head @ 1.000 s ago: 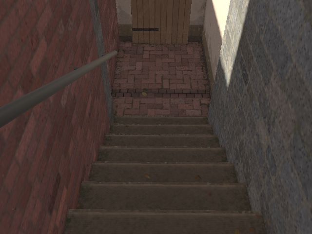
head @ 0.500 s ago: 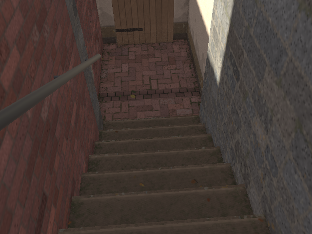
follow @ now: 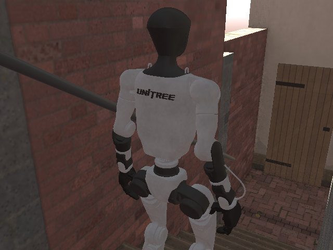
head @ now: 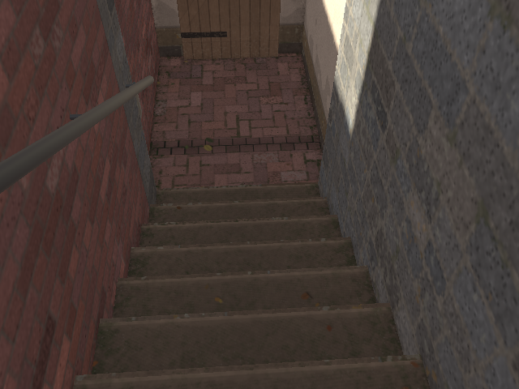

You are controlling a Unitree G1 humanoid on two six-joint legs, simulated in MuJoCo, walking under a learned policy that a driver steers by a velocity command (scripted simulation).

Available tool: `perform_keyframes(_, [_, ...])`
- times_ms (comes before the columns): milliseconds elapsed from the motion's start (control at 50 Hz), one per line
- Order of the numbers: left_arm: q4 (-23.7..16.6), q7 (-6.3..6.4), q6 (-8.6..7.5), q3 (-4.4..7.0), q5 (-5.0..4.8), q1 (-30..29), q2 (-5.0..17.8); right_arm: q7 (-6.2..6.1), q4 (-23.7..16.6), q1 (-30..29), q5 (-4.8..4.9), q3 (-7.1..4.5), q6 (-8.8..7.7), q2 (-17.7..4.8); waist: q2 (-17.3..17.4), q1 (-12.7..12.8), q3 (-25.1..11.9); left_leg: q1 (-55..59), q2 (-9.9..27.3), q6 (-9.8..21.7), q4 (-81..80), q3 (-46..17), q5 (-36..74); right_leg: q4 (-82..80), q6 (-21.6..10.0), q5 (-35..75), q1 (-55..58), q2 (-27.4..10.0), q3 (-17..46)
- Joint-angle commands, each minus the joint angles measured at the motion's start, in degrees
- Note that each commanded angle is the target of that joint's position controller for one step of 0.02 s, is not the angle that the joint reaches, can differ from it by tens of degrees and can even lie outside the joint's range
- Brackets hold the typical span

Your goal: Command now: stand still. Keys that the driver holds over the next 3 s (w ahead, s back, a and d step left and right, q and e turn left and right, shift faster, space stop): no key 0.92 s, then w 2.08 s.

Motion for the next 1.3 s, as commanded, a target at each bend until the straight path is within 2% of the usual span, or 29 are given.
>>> perform_keyframes(20, [-0.41, 0.26, -0.38, 0.87, -0.04, 2.99, 4.85, 0.00, -0.79, 2.86, 0.07, -1.23, -0.44, -5.81, 0.35, 0.25, -1.26, 1.93, 1.28, 2.17, -3.58, -0.88, 18.40, -4.67, -0.30, 13.51, -0.60, 0.53, -0.70])
perform_keyframes(220, [1.03, 0.07, -0.66, 0.99, 0.06, 3.73, 4.11, -0.12, 1.95, 4.02, -0.05, -1.20, -0.15, -4.85, 0.84, 0.17, 0.37, 0.93, 1.40, 1.90, -4.21, -0.72, 12.90, -5.65, -1.33, 11.18, -0.33, 1.11, -0.73])
perform_keyframes(240, [1.18, -0.14, -0.34, 0.85, -0.18, 3.78, 3.62, -0.21, 2.41, 4.33, 0.37, -0.91, -0.23, -4.25, 1.63, 0.29, 0.36, 0.82, 1.15, 1.66, -4.57, -0.45, 11.61, -5.72, -1.78, 10.72, -0.22, 1.00, -0.54])
perform_keyframes(280, [1.44, -0.31, -0.12, 0.96, -0.08, 4.23, 3.99, -0.32, 2.86, 4.63, 0.27, -0.77, -0.30, -4.11, 0.97, 0.36, 0.97, 0.51, 1.11, 1.58, -4.62, -0.41, 11.24, -5.73, -2.06, 11.08, -0.30, 1.12, -0.57])
perform_keyframes(300, [0.86, -0.17, -0.10, 1.20, 0.14, 3.96, 5.00, -0.60, 3.00, 4.57, 0.21, -0.61, -0.40, -3.56, 1.78, 0.54, 1.69, -0.28, 0.63, 0.98, -4.19, 0.01, 12.04, -4.79, -2.40, 12.78, -0.69, 1.18, -0.76])
perform_keyframes(360, [1.36, -0.24, -0.16, 1.00, 0.14, 5.35, 3.95, -0.99, 3.63, 5.50, 0.15, -0.39, -0.45, -3.54, 0.76, 0.70, 0.64, -0.05, 0.63, 0.73, -3.93, 0.13, 12.40, -4.35, -2.52, 14.22, -0.27, 0.93, -0.52])
perform_keyframes(480, [2.03, -0.29, -0.13, 0.98, 0.26, 7.04, 4.05, -1.32, 4.94, 7.49, 0.21, -0.11, -0.34, -2.75, 0.54, 0.43, 0.74, 0.03, 0.48, 0.69, -3.57, 0.36, 10.16, -4.13, -2.75, 12.57, -1.40, 0.53, 0.05])
perform_keyframes(720, [2.88, -0.19, -0.14, 0.62, 0.20, 9.32, 3.08, -1.44, 6.16, 9.03, 0.16, 0.40, -0.45, -1.47, 0.50, 0.63, 1.54, -1.15, 0.59, 0.90, -2.98, 0.18, 10.76, -3.07, -2.76, 11.81, -2.36, 0.59, 0.09])
perform_keyframes(740, [1.99, -0.38, -0.27, 0.58, 0.41, 7.65, 3.57, -1.34, 5.66, 8.70, 0.36, 0.53, -0.52, -0.48, 1.07, 0.04, 1.85, -0.69, 0.32, 0.56, -3.06, 0.42, 10.49, -3.41, -2.90, 13.59, -3.03, 0.28, 0.55])
perform_keyframes(920, [2.08, -0.53, -0.19, 0.60, 0.24, 8.78, 3.23, -1.42, 5.81, 10.42, 0.33, 0.60, -0.36, -0.26, 0.56, 0.45, 1.64, -1.15, 0.50, 0.49, -3.49, 0.27, 10.61, -3.24, -2.93, 13.43, -1.94, 0.30, 0.43])
perform_keyframes(940, [2.20, -0.23, -0.10, 1.25, 0.59, 9.83, 4.72, -1.65, 5.95, 11.36, 0.00, 0.10, -0.31, -1.43, 0.33, 0.65, 1.57, -1.43, 0.20, 1.09, -3.70, 0.60, 3.47, -4.35, -3.89, 5.55, -1.69, 0.04, 0.86])
perform_keyframes(960, [2.06, 0.36, -0.08, 2.34, 1.49, 10.60, 7.16, -2.14, 5.71, 11.40, -0.87, -0.72, -0.34, -3.05, -0.11, 1.15, 3.54, -3.46, -0.07, 2.26, -3.48, 0.48, -7.88, -6.45, -6.04, -8.52, -2.83, -0.89, 2.79])
perform_keyframes(980, [1.83, 1.06, -0.17, 3.18, 2.38, 11.57, 8.65, -2.80, 5.01, 10.38, -1.56, -1.29, -0.42, -3.52, -0.83, 1.96, 6.36, -6.94, 0.39, 3.54, -3.02, -0.84, -16.94, -9.03, -8.62, -20.73, -4.24, -3.04, 6.58])
perform_keyframes(1000, [2.30, 1.95, -0.53, 3.64, 3.20, 14.65, 8.68, -3.58, 4.28, 9.01, -2.15, -1.47, -0.59, -2.46, -2.27, 3.30, 8.00, -11.44, 1.00, 4.81, -0.34, -2.16, -21.27, -11.05, -11.90, -27.87, -3.03, -6.35, 11.68])
perform_keyframes(1020, [3.38, 2.91, -1.22, 3.38, 3.67, 18.97, 6.88, -4.42, 3.59, 7.42, -2.58, -1.17, -0.92, 0.10, -4.97, 4.76, 7.63, -15.70, 0.73, 4.95, 5.12, -1.69, -19.83, -13.44, -15.50, -30.45, 1.12, -11.03, 18.57])
perform_keyframes(1040, [3.96, 3.95, -1.85, 2.56, 3.86, 22.19, 4.76, -5.13, 2.30, 5.07, -2.47, -0.69, -1.38, 3.04, -7.40, 6.11, 6.05, -18.59, -0.57, 4.34, 11.12, -0.79, -15.09, -16.75, -18.81, -28.46, 5.50, -15.98, 26.16])
perform_keyframes(1060, [4.17, 4.83, -2.15, 1.95, 3.49, 23.91, 3.30, -5.79, 1.67, 2.38, -3.09, -0.51, -1.93, 4.16, -8.30, 7.08, 6.75, -22.40, -0.27, 4.67, 15.94, -2.86, -12.94, -17.56, -19.86, -25.79, 7.46, -17.97, 29.12])
perform_keyframes(1080, [3.74, 5.38, -2.60, 1.38, 2.58, 24.07, 2.91, -6.34, 0.54, 0.20, -2.95, -0.48, -2.37, 4.57, -6.72, 7.12, 6.79, -23.67, -0.30, 4.35, 19.59, -4.01, -14.50, -17.04, -20.00, -23.32, 6.91, -18.48, 29.11])
perform_keyframes(1100, [2.78, 5.62, -2.87, 1.02, 2.36, 22.41, 2.79, -6.36, -0.27, -0.77, -2.77, -0.60, -2.71, 3.84, -5.98, 6.26, 7.14, -22.57, -0.10, 4.41, 20.42, -3.70, -14.38, -15.77, -19.07, -21.26, 4.93, -17.71, 26.47])
perform_keyframes(1120, [2.62, 5.57, -3.06, 0.44, 2.18, 21.67, 1.48, -6.16, -1.05, -1.64, -3.20, -1.03, -2.93, 2.54, -5.85, 5.92, 6.52, -20.48, -0.51, 5.20, 20.09, -2.77, -13.91, -14.40, -18.01, -18.31, 3.89, -15.98, 22.74])
perform_keyframes(1140, [1.98, 5.70, -2.94, -0.12, 2.62, 19.61, 0.77, -5.91, -1.62, -1.72, -3.57, -1.09, -2.87, 2.83, -5.58, 4.62, 6.90, -17.51, -0.60, 5.61, 18.78, -2.23, -12.75, -13.02, -16.69, -17.50, 0.49, -14.86, 19.83])
perform_keyframes(1160, [1.77, 5.95, -2.48, -0.65, 4.61, 19.87, 0.25, -4.97, 0.25, 5.08, -3.91, -1.46, -3.04, 2.71, -4.93, 2.42, 7.64, -9.89, -0.67, 6.91, 25.05, -3.24, -3.25, -7.62, -14.75, -13.99, -7.04, -12.97, 15.19])
perform_keyframes(1180, [0.69, 5.89, -2.53, -1.42, 4.02, 17.29, -0.65, -4.12, 1.40, 10.91, -4.46, -2.24, -3.14, 1.35, -2.06, -1.24, 6.35, -5.61, -1.46, 7.42, 22.06, -2.46, -3.17, -0.80, -14.16, -14.59, -11.53, -11.05, 12.08])
perform_keyframes(1200, [-2.44, 4.99, -2.63, -0.98, 3.76, 11.02, 1.21, -3.60, 4.82, 22.71, -4.54, -2.86, -3.66, 0.02, 3.29, -7.16, 4.14, 7.72, -1.94, 7.87, 13.61, -1.09, -1.72, 8.92, -13.16, -16.18, -20.85, -7.26, 6.78])
perform_keyframes(1220, [-6.15, 3.55, -3.20, 0.29, 4.47, 2.83, 4.50, -3.67, 9.64, 36.84, -5.84, -3.34, -4.26, -1.08, 11.05, -15.08, 3.88, 20.65, 0.59, 10.40, 1.66, -7.92, -4.91, 28.06, -11.33, -9.78, -33.59, 0.60, 0.40])
perform_keyframes(1240, [-7.82, 2.87, -4.21, 1.05, 4.72, 1.32, 3.02, -3.33, 12.46, 48.05, -7.28, -3.72, -4.46, -6.32, 15.98, -17.95, -0.19, 28.89, 8.32, 14.75, -2.89, -26.22, 7.87, 49.45, -10.02, -18.05, -42.43, 9.36, 5.41])
perform_keyframes(1260, [-12.02, 1.86, -5.46, -0.77, 3.42, -0.53, -3.58, -1.51, 10.61, 48.21, -6.55, -2.35, -5.14, -7.29, 14.11, -15.66, 6.20, 26.15, 23.10, 25.80, -13.24, -54.30, -5.70, 42.42, -10.69, -13.62, -61.09, 8.58, 18.35])
perform_keyframes(1280, [-11.78, 2.32, -5.24, -0.02, 3.09, -3.39, 1.45, -0.81, 9.19, 36.13, -5.23, -0.58, -4.59, -3.69, 5.74, -10.47, 13.64, 18.14, 25.74, 26.60, -14.64, -56.29, -15.50, 44.72, -10.41, -4.75, -65.60, 2.67, 20.29])
perform_keyframes(1300, [-9.96, 3.49, -4.78, 0.44, 5.05, -0.74, 3.22, -0.54, 6.48, 25.19, -4.14, 0.36, -3.83, -1.21, 2.06, -5.57, 8.37, 10.69, 22.50, 24.52, -11.21, -50.14, -16.22, 47.75, -8.94, -0.74, -59.70, -0.44, 16.49])
Next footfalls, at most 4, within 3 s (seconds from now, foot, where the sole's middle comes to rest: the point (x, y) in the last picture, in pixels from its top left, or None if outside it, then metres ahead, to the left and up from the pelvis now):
1.60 right None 0.31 -0.07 -0.93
1.96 left None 0.57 0.16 -1.10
2.46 right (283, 337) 0.85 -0.07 -1.26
2.92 left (221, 295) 1.12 0.19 -1.43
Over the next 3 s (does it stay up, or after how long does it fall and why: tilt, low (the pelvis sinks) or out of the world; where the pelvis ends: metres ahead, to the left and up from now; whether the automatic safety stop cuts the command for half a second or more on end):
stays up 1.06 0.09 -0.66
